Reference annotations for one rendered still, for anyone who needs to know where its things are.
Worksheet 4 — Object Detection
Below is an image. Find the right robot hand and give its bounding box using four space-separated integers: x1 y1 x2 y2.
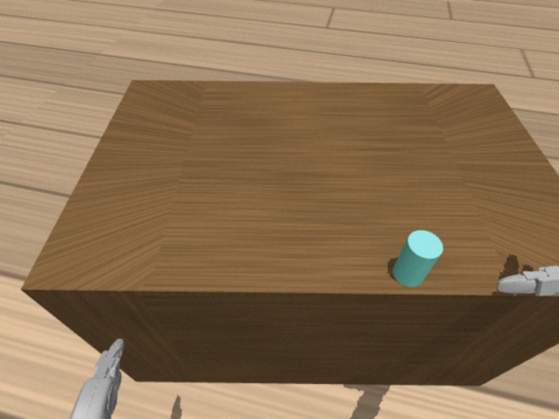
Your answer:
497 265 559 296

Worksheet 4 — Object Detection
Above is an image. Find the can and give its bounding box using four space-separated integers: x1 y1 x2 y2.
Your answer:
393 230 443 287

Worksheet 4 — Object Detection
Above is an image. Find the left robot hand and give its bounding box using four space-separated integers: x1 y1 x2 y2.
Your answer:
70 339 124 419

